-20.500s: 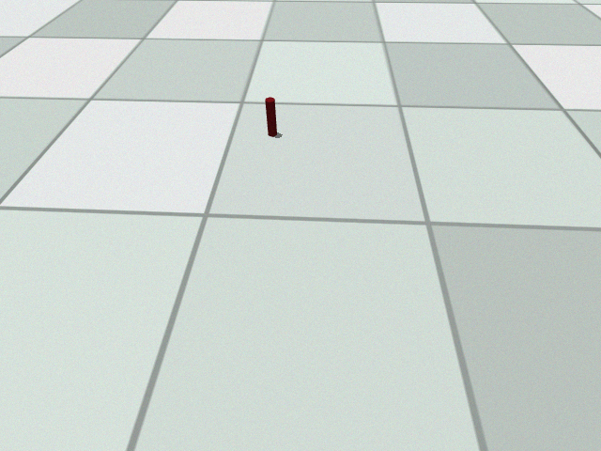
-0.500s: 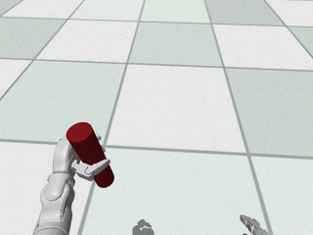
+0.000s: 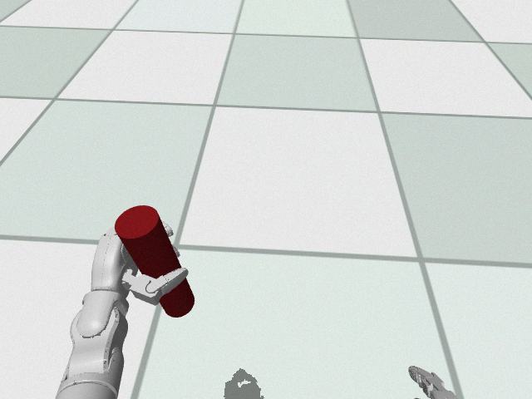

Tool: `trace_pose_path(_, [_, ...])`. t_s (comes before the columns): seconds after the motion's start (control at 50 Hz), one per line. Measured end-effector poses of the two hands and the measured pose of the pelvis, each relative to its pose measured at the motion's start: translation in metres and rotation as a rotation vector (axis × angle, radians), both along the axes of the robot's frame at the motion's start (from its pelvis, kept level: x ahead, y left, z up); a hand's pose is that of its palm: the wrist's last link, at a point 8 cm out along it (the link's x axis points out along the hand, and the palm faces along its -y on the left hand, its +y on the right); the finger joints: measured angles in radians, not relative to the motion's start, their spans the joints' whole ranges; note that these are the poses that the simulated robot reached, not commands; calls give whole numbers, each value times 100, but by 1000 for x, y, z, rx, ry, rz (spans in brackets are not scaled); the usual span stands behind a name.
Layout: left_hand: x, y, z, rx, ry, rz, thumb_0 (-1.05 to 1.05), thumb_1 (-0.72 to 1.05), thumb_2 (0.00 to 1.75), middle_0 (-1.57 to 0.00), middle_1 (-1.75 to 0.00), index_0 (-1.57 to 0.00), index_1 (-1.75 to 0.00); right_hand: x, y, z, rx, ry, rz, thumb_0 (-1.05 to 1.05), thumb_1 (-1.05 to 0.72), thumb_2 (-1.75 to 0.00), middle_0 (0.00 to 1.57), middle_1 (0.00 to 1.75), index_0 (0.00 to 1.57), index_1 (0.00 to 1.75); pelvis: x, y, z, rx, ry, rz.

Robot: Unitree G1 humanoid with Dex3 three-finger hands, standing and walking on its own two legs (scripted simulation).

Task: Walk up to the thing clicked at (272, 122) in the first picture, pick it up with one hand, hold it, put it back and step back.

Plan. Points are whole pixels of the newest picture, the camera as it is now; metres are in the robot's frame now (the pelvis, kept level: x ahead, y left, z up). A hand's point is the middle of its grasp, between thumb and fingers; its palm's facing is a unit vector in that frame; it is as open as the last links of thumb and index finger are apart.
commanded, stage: hold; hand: left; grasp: from the side
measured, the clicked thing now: (161, 268) +0.31 +0.17 +0.03
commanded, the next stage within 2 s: crouch in 0.62 s
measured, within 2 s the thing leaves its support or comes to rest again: neither
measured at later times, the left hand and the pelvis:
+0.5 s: hand (156, 256) +0.32 +0.18 +0.05, palm faces +0.02 -1.00 -0.01, open 8.9 cm; pelvis +0.00 +0.00 +0.00, yaw +0 degrees
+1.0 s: hand (164, 266) +0.33 +0.17 +0.01, palm faces +0.03 -1.00 +0.00, open 8.8 cm; pelvis -0.01 +0.00 -0.01, yaw +0 degrees
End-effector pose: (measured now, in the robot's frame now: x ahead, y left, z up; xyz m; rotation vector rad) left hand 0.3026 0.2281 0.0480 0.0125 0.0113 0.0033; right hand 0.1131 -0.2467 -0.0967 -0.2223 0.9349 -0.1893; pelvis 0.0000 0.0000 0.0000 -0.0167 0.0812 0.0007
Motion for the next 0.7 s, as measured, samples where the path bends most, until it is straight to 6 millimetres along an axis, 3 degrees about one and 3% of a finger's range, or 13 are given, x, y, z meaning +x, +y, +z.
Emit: trace_pose_path(0.7, [-2,-4,2,0,4,-18,2,-39,111,-89,-126,-87,-124,2,1,2,4,-16,7,1,-92,-90,20,30,20,30,-2,2,1,-2,-3,3])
